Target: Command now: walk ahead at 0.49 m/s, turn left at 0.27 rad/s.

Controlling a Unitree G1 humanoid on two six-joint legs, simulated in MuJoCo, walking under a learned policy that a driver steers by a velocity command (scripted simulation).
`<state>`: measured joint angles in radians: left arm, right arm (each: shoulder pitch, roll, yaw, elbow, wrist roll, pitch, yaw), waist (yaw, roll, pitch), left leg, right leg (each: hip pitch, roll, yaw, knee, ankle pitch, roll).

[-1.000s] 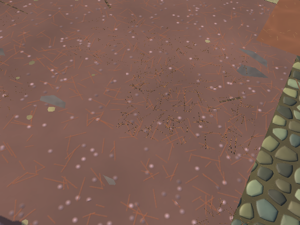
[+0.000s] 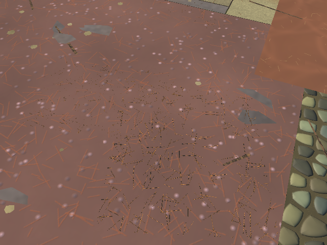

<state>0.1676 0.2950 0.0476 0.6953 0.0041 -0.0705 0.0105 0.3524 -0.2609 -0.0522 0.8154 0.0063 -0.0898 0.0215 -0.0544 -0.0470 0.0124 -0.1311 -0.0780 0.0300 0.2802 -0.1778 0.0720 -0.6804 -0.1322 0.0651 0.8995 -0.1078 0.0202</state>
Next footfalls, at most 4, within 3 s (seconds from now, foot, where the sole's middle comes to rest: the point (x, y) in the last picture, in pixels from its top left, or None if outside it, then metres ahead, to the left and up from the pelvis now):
0.20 right None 0.31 -0.15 -0.78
0.64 left None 0.27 0.11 -0.78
1.08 right None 0.41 -0.07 -0.78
1.54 left None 0.44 0.35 -0.78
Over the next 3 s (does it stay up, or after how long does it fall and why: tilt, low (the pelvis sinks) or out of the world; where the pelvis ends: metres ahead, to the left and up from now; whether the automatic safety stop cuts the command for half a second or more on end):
stays up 0.65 0.69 -0.01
